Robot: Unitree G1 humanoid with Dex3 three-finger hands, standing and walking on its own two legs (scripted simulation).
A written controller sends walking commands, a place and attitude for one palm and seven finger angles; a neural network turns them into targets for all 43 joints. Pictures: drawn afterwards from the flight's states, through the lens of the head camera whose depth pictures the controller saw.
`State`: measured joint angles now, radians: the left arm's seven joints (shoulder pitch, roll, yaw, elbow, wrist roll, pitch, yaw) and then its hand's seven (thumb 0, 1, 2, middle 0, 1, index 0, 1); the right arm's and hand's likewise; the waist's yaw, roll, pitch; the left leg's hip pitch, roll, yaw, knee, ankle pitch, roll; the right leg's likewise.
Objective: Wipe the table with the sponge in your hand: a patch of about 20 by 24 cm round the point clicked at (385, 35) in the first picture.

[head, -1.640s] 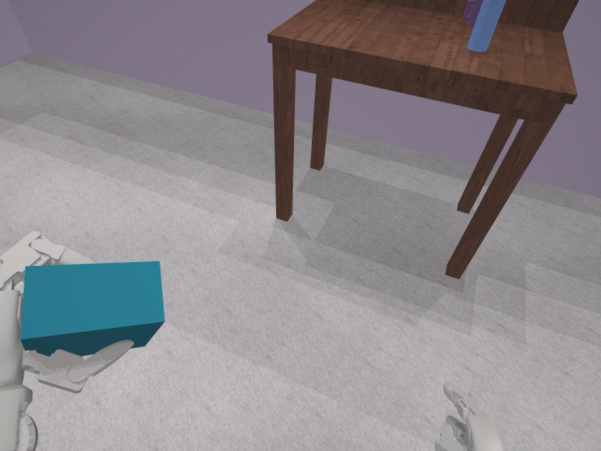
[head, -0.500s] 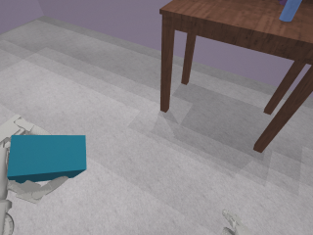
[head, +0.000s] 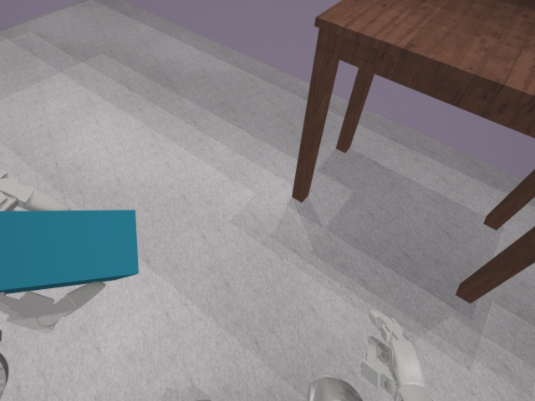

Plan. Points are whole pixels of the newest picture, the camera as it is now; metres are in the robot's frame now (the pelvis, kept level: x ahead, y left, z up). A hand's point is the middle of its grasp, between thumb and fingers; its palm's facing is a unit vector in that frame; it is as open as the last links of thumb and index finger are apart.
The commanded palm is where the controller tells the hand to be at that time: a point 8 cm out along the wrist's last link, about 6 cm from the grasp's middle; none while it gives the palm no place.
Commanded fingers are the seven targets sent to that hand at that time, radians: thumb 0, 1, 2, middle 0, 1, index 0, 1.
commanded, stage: walk to a spot facing it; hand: left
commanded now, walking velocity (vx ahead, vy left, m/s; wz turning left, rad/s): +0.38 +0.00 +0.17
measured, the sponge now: (85, 251) +0.23 +0.21 +0.17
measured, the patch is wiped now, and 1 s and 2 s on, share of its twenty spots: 0.00 0.00 0.00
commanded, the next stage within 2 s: none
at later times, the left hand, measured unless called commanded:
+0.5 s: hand (120, 165) +0.34 +0.20 +0.19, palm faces +0.48 -0.73 -0.48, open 10.4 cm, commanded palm +0.26 +0.25 +0.18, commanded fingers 0.00 0.10 1.30 -1.20 -1.60 -1.20 -1.60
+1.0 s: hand (91, 131) +0.38 +0.25 +0.20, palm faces +0.71 -0.53 -0.47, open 10.4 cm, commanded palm +0.34 +0.26 +0.18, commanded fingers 0.00 0.10 1.30 -1.20 -1.60 -1.20 -1.60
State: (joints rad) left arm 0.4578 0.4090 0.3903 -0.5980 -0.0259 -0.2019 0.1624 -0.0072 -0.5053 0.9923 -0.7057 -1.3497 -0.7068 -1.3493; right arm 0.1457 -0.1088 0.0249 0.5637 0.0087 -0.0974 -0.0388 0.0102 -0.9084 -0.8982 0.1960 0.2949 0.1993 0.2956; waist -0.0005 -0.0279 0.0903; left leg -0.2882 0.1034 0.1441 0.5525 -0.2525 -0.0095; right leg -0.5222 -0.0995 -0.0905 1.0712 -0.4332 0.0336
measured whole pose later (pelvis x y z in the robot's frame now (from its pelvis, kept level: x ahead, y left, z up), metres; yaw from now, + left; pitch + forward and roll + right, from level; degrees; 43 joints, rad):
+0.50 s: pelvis +0.16 -0.06 +0.01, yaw +10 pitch +1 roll +2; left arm 0.51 0.41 0.38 -0.63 -0.01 -0.23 0.16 -0.01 -0.51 0.99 -0.71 -1.35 -0.71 -1.35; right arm 0.21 -0.27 -0.07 0.57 0.00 -0.04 -0.06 0.01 -0.91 -0.90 0.19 0.29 0.20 0.30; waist -0.01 -0.05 0.11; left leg -0.54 0.11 0.16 0.82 -0.31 -0.02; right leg -0.15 -0.12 -0.29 0.50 -0.35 -0.02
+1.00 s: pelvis +0.30 -0.06 +0.00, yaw +23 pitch +0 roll -2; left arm 0.50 0.37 0.40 -0.55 -0.03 -0.20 0.14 -0.01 -0.51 1.00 -0.70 -1.35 -0.71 -1.35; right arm 0.23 -0.13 0.03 0.61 0.01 -0.10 -0.05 0.01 -0.90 -0.90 0.20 0.30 0.20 0.30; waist 0.06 0.07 0.03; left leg -0.28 0.07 -0.04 0.55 -0.27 -0.02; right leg -0.35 -0.06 -0.14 0.62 -0.37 0.09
